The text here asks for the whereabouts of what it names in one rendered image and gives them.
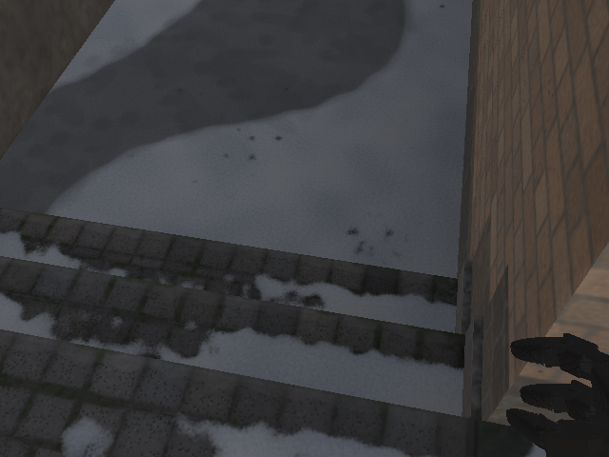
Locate stairs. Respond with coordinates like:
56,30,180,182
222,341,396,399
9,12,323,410
0,208,465,417

